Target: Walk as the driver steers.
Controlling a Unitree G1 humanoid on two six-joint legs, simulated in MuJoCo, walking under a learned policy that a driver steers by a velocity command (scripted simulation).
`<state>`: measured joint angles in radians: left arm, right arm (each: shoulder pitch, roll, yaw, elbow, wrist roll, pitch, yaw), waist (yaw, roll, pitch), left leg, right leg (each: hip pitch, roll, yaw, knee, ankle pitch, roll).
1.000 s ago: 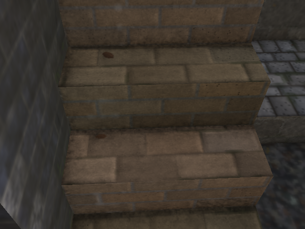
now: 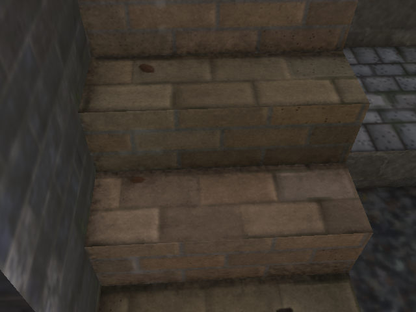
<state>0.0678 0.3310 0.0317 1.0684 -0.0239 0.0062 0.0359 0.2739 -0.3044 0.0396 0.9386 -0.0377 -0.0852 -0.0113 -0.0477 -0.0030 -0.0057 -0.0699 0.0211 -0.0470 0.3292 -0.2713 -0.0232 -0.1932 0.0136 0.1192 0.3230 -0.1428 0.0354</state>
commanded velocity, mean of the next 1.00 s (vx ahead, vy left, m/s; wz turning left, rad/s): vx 0.34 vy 0.00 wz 0.00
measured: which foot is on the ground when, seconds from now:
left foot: down 0.00-1.00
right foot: down 0.00-1.00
